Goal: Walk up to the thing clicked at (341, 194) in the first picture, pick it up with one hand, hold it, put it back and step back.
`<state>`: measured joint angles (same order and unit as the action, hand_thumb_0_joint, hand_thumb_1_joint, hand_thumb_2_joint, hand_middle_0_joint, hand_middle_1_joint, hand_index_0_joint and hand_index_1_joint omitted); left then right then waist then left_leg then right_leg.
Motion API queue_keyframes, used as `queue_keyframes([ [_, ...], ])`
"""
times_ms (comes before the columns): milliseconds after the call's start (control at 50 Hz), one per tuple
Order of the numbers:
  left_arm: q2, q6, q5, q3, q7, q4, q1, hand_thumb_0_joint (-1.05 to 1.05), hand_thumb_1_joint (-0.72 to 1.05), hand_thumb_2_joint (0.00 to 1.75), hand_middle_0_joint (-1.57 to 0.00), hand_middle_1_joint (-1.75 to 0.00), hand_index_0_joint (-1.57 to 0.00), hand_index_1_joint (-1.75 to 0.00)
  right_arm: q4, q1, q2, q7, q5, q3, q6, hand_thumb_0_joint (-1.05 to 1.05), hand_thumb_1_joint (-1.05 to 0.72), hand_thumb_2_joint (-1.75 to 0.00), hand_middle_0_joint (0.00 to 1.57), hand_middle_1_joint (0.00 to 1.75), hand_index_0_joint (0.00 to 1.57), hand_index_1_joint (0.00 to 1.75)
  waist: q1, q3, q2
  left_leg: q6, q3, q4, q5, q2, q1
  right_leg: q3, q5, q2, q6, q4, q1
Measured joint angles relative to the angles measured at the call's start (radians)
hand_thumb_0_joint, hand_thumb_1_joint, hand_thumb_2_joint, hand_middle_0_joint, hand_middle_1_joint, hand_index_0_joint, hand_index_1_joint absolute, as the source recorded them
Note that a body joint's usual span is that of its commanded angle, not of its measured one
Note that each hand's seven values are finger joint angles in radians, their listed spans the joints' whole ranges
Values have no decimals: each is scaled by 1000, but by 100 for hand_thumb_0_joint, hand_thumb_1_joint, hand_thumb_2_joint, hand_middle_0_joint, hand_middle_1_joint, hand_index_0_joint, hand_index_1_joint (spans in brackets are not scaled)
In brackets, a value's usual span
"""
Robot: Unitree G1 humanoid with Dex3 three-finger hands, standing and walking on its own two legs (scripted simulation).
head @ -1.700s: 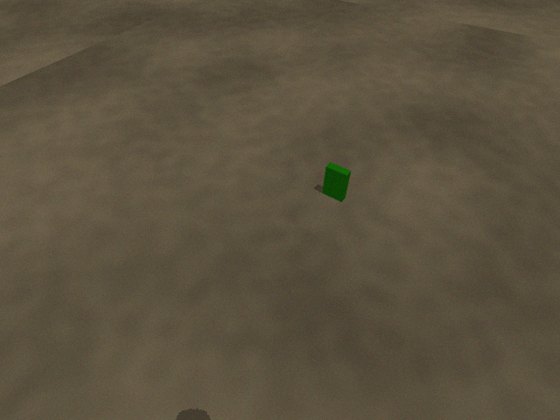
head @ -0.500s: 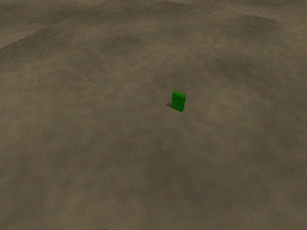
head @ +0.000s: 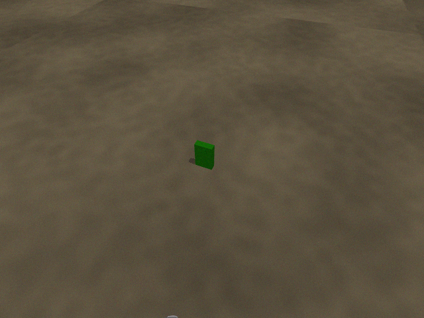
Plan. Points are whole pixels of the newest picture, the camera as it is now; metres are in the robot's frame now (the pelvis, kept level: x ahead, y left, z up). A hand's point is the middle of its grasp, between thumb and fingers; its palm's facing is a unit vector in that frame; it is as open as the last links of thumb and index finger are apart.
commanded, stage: walk up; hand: left
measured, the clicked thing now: (204, 155) +1.16 +0.08 -0.68
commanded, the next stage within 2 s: none
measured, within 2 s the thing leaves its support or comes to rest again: neither
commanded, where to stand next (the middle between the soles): +0.81 -0.07 m, yaw -8 degrees
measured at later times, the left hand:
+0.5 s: hand (139, 210) +0.41 +0.21 -0.12, palm faces -0.19 -0.88 -0.43, open 7.4 cm
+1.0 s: hand (135, 192) +0.50 +0.25 -0.16, palm faces -0.18 -0.91 -0.37, open 7.4 cm
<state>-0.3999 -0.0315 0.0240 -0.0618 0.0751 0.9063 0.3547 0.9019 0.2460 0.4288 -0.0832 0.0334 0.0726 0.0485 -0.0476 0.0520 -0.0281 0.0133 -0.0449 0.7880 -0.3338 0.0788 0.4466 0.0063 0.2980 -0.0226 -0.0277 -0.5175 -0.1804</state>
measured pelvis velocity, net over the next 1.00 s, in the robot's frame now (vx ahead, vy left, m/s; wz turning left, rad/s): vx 0.44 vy -0.02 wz -0.16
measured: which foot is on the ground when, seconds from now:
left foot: up 0.00-0.06, down 0.08-0.46, up 0.48-0.86, down 0.88-1.00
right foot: down 0.00-0.08, up 0.10-0.42, down 0.44-0.90, up 0.92-1.00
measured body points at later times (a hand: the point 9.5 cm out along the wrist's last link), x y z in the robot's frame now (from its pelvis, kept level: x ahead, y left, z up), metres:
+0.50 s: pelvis +0.22 -0.04 -0.02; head +0.24 -0.06 +0.43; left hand +0.42 +0.26 -0.09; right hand +0.17 -0.36 -0.14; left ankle +0.13 +0.13 -0.70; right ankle +0.31 -0.16 -0.73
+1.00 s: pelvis +0.44 -0.02 -0.01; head +0.46 -0.01 +0.44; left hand +0.51 +0.30 -0.13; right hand +0.49 -0.35 -0.10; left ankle +0.52 +0.08 -0.73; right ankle +0.35 -0.15 -0.67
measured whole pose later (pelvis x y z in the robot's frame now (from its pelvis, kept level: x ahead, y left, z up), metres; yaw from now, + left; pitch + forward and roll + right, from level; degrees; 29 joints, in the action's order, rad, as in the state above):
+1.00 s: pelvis +0.44 -0.02 -0.01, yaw -9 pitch -3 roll -1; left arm -0.44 -0.05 0.00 -0.04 0.03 0.90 0.36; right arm 0.82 0.26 0.40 -0.06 0.02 0.06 0.09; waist -0.02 0.09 0.03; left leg 0.02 -0.09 0.62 -0.24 0.06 0.33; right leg 0.05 0.44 0.00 -0.05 -1.09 -0.34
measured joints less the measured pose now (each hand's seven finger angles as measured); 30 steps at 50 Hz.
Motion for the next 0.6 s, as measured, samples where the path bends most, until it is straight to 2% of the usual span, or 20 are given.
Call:
queue_keyframes([
  [60, -14, 2, 5, 2, -1, -9, 6, 1, 90, 90, -21, -30, -21, -30, -19, 28, -6, 1, 3, 3, 17, 1, -90, -90, 21, 30, 20, 30, 9, -13, 28, 5, -9, -131, 62, -4, -53, 18, 75, 3, 10, -61, 7],
  [80, -19, 2, 6, 2, -4, -15, 9, 1, 90, 90, -21, -30, -21, -30, -29, 38, -2, 5, 7, 6, 30, 1, -90, -90, 21, 30, 21, 30, 16, -19, 40, 7, -16, -162, 80, -12, -74, 30, 122, 10, -5, -131, -17],
  [120, -24, 8, 6, 3, -18, -6, -9, 1, 90, 90, -20, -30, -20, -30, -40, 43, -8, 22, 10, 11, 48, 1, -90, -90, 21, 30, 21, 30, 39, -9, 73, -1, -48, -106, 55, -27, -77, 87, 167, 0, -20, -370, -102],
  [160, -30, 8, 5, 13, -25, 4, -35, 1, 90, 90, -20, -30, -20, -30, -35, 53, -19, 30, -5, 6, 48, 1, -90, -90, 21, 30, 21, 30, 60, -5, 90, 2, -66, -120, 30, -29, -118, 89, 139, -13, -20, -537, -184],
  [200, -39, -3, -2, 14, -21, 1, -61, 1, 90, 90, -20, -30, -20, -30, -30, 72, -28, 33, -8, -4, 47, 1, -90, -90, 21, 30, 21, 30, 72, 0, 103, 1, -81, -177, 31, -30, -177, 66, 86, 4, -9, -572, -245],
  [300, -51, -11, -11, 7, -1, -31, -123, 1, 90, 90, -20, -29, -20, -30, -32, 129, -21, 35, -7, -16, 50, 1, -90, -90, 21, 30, 21, 30, 97, 21, 86, -13, -105, -300, 27, -21, -306, 28, 36, 59, 16, -389, -327],
  [360, -50, -7, -10, 4, 10, -49, -163, 1, 90, 90, -20, -29, -20, -30, -33, 153, -3, 35, -9, -14, 41, 1, -90, -90, 21, 30, 21, 30, 109, 37, 58, -31, -115, -316, -9, -8, -361, 4, -32, 80, 5, -223, -325],
  [420, -48, -10, -11, 1, 15, -57, -189, 1, 90, 90, -20, -29, -20, -30, -30, 170, 15, 36, -13, -11, 23, 1, -90, -90, 21, 30, 21, 30, 121, 37, 30, -53, -121, -273, -83, 13, -400, -26, -114, 74, -10, -97, -276],
  [440, -51, -16, -11, -1, 14, -61, -194, 1, 90, 90, -20, -29, -20, -30, -29, 178, 18, 38, -14, -10, 17, 1, -90, -90, 21, 30, 21, 30, 123, 34, 22, -49, -116, -223, -122, 24, -399, -32, -149, 63, -14, -66, -247],
  [460, -46, -24, -11, -6, 9, -63, -204, 1, 90, 90, -20, -29, -20, -30, -23, 175, 21, 42, -15, -11, 10, 1, -90, -90, 21, 30, 21, 30, 119, 42, 1, -29, -99, -131, -152, 51, -379, -43, -161, 44, -10, -90, -238],
  [480, -41, -32, -12, -9, 1, -70, -209, 1, 90, 90, -20, -29, -20, -30, -15, 164, 18, 46, -18, -13, -1, 1, -90, -90, 21, 30, 21, 30, 114, 49, -9, -12, -59, -6, -158, 53, -337, -48, -129, 33, -8, -129, -237],
  [540, -16, -41, -28, 4, -12, -84, -196, 1, 90, 90, -20, -29, -20, -30, -4, 123, 10, 49, -23, -25, -18, 1, -90, -90, 21, 30, 20, 30, 88, 51, -16, 16, 21, 306, -121, 3, -189, -38, -70, 25, -17, -141, -190],
  [600, 10, -44, -31, 19, -20, -84, -156, 0, 90, 90, -20, -30, -20, -30, -17, 90, 11, 42, -24, -28, -12, 1, -90, -90, 21, 30, 20, 30, 68, 37, -35, 23, 36, 337, -38, 5, -68, -31, -69, 15, -18, -69, -120],
])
